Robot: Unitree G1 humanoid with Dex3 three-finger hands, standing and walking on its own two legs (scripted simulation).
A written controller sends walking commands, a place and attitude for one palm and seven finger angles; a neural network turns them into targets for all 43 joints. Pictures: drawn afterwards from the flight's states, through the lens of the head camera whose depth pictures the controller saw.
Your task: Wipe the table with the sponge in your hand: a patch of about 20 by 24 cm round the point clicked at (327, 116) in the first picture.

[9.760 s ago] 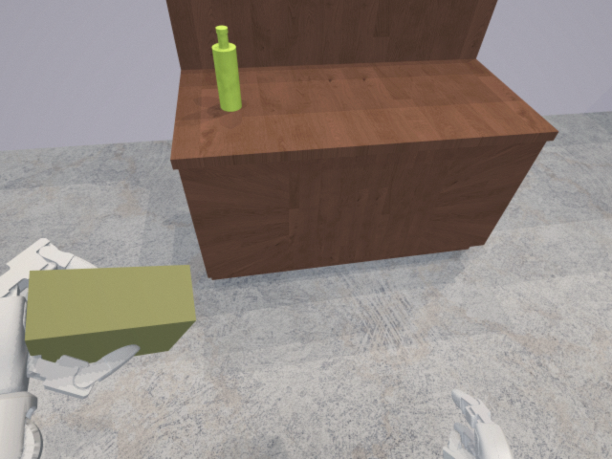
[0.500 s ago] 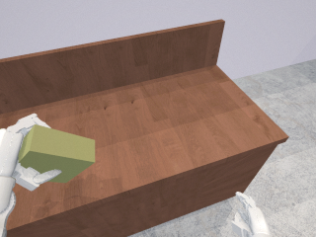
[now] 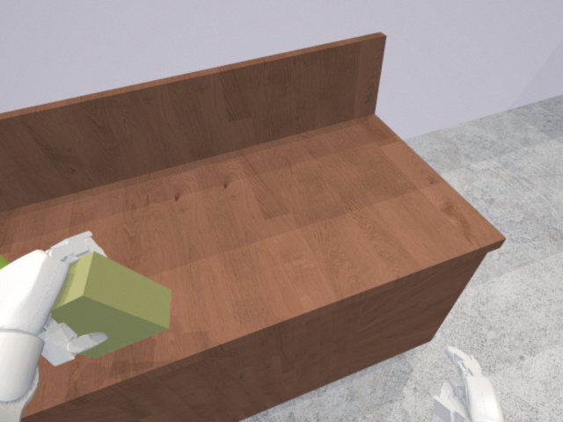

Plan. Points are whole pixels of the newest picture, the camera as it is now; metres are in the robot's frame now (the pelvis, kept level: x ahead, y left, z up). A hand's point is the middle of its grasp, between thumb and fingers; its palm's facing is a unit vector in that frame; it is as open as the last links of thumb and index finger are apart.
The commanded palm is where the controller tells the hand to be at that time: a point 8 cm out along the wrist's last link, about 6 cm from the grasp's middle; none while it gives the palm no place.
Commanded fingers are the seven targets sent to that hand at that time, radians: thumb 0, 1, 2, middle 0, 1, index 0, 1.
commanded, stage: turn the palm down, sponge in hand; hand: left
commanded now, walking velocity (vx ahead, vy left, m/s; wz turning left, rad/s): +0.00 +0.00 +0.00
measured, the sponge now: (109, 315) +0.22 +0.26 +0.07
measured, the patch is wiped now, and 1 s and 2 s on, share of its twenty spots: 0.00 0.00 0.00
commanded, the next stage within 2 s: move the sponge above the wiping area in 1.14 s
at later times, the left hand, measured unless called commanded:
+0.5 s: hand (54, 288) +0.23 +0.33 +0.11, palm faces +0.09 -0.20 -0.98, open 10.0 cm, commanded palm +0.20 +0.33 +0.17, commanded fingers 0.00 0.10 1.30 -1.20 -1.60 -1.20 -1.60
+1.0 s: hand (44, 283) +0.24 +0.35 +0.11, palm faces +0.02 -0.10 -1.00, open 10.0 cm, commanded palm +0.20 +0.34 +0.17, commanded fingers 0.00 0.10 1.30 -1.20 -1.60 -1.20 -1.60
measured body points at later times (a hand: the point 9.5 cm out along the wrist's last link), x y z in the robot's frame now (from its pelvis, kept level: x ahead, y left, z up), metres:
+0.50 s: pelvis +0.01 +0.05 +0.02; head +0.01 +0.02 +0.46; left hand +0.22 +0.34 +0.16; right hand +0.25 -0.15 -0.06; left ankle +0.02 +0.13 -0.72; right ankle +0.01 -0.06 -0.72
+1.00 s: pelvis +0.01 +0.06 +0.02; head +0.02 +0.02 +0.47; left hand +0.23 +0.35 +0.16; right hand +0.27 -0.12 -0.06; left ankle +0.02 +0.13 -0.72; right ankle +0.01 -0.06 -0.72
